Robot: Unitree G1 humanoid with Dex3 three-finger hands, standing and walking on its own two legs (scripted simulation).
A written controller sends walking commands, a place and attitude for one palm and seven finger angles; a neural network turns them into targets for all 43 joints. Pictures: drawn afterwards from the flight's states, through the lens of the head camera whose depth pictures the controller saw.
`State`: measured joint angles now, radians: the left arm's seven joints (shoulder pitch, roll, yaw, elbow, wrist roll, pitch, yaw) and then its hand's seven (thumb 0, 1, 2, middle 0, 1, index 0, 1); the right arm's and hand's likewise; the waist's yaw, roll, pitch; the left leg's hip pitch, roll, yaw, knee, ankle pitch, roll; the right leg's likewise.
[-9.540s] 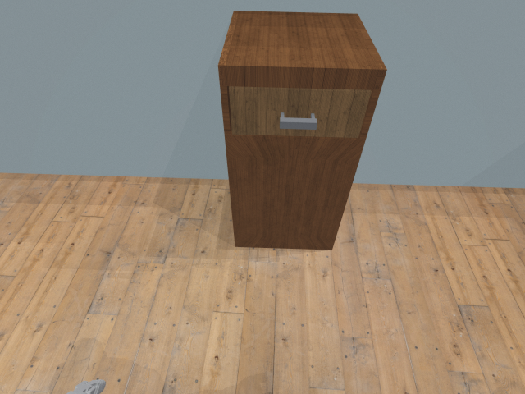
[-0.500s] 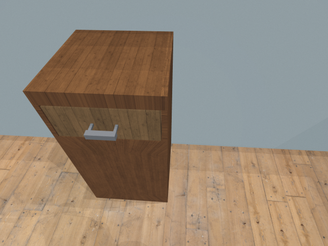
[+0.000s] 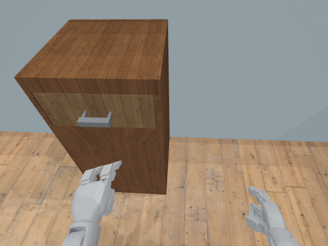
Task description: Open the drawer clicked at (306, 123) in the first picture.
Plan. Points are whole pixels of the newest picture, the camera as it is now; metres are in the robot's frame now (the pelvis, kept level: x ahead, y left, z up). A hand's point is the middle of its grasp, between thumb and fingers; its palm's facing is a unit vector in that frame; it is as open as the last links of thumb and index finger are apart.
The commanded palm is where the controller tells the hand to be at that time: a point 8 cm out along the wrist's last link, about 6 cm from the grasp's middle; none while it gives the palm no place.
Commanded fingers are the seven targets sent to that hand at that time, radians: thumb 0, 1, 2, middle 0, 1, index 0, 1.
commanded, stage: raise the hand with hooked fingers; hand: left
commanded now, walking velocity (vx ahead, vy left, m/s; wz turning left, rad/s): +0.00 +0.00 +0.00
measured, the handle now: (96, 117) +0.51 +0.29 -0.02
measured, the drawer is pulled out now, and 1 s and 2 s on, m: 0.00 0.00 0.00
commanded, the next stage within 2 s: move the hooked fingers above the handle in 1.50 s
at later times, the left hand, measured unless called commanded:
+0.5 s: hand (79, 186) +0.24 +0.23 +0.03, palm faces +0.01 -0.13 -0.99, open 11.4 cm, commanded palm +0.22 +0.24 +0.08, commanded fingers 0.00 -0.17 0.44 -0.28 -0.99 -0.28 -0.99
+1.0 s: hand (52, 149) +0.30 +0.29 +0.10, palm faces +0.09 -0.08 -0.99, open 13.7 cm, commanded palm +0.27 +0.29 +0.15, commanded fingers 0.00 -0.50 0.30 -0.30 -1.20 -0.30 -1.20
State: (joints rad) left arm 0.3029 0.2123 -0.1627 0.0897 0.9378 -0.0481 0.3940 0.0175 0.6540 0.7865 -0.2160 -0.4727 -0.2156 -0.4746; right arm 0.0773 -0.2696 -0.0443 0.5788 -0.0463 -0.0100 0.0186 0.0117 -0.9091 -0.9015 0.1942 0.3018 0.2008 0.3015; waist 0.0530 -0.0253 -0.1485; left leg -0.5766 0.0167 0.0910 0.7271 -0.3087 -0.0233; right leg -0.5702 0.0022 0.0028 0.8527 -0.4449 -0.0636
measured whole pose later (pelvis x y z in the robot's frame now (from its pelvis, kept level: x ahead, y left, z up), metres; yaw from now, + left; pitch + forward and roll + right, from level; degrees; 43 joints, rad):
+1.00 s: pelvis +0.01 +0.05 +0.02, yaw +2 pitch +2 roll +0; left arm -0.04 0.43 -0.10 0.08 0.96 0.10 0.17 0.00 -0.45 0.32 -0.32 -1.18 -0.32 -1.18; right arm 0.08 -0.21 0.01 0.59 0.00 0.14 -0.02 0.01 -0.90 -0.90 0.20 0.30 0.20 0.30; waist 0.07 0.07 -0.03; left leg -0.36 -0.02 0.05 0.57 -0.26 0.04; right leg -0.28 -0.03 -0.03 0.59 -0.34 0.00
